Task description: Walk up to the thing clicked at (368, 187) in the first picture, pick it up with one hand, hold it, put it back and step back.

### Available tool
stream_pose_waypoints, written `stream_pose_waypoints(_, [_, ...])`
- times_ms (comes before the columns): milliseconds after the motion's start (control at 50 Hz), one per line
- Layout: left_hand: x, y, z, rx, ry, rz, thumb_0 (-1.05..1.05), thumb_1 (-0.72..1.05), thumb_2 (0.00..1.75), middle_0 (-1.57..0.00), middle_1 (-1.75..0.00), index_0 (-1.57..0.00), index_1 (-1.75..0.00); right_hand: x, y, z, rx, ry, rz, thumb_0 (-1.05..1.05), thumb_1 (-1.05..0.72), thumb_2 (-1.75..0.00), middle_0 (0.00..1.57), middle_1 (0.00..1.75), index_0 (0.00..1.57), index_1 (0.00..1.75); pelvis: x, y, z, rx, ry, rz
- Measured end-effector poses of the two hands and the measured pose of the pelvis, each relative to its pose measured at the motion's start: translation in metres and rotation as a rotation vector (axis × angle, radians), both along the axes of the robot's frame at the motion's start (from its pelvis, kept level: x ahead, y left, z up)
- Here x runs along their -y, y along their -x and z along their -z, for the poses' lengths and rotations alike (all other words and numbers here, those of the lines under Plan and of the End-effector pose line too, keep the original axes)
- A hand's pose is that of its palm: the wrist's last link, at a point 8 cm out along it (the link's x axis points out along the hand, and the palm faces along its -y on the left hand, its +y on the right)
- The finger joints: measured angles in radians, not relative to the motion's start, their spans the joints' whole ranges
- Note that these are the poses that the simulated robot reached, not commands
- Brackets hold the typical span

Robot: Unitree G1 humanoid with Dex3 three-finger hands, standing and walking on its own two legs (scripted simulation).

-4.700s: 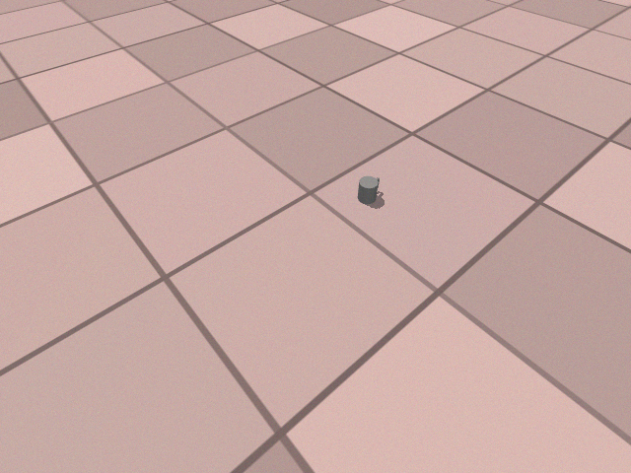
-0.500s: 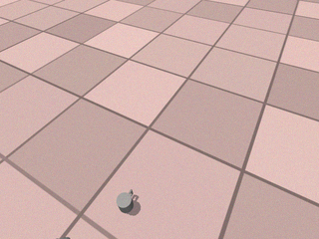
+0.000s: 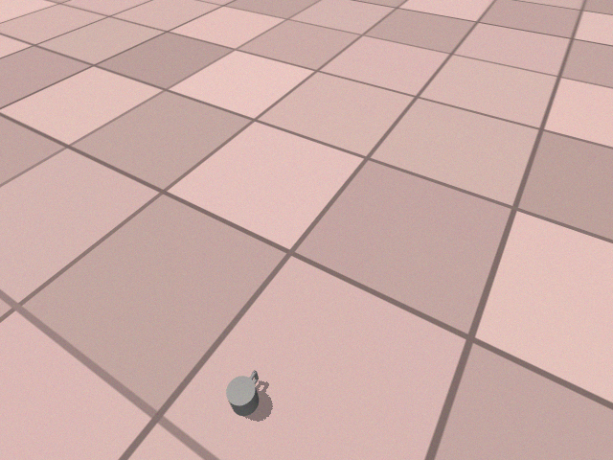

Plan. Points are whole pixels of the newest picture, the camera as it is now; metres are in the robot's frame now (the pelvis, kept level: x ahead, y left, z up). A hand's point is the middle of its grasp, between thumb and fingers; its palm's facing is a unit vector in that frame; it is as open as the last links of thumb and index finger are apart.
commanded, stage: walk up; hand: left
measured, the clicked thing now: (246, 391) +0.48 +0.22 -0.73
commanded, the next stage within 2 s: stand in 0.28 s
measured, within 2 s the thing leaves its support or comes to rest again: neither
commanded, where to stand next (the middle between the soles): +0.07 -0.01 m, yaw -1 degrees
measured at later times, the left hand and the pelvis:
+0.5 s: hand out of the picture +0.09 +0.25 -0.16, palm faces -0.01 -0.94 -0.33, open 7.4 cm; pelvis +0.01 +0.00 +0.00, yaw +0 degrees
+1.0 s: hand out of the picture +0.10 +0.25 -0.16, palm faces +0.00 -0.94 -0.34, open 7.4 cm; pelvis +0.03 +0.00 +0.00, yaw +1 degrees
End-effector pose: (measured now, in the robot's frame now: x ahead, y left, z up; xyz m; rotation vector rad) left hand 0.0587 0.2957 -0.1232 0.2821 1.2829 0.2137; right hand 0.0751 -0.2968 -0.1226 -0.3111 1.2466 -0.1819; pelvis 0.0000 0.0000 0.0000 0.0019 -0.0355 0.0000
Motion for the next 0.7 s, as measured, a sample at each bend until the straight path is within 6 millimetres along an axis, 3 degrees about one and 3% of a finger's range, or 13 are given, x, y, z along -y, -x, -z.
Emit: stream_pose_waypoints(700, [-0.004,-0.032,-0.005,0.045,-0.015,0.029,0.00,0.90,0.90,-0.20,-0.30,-0.20,-0.30,-0.002,-0.016,-0.001,0.003,0.004,-0.003,0.00,-0.91,-0.90,0.21,0.30,0.21,0.29,-0.002,-0.019,-0.001,-0.012,0.000,-0.010])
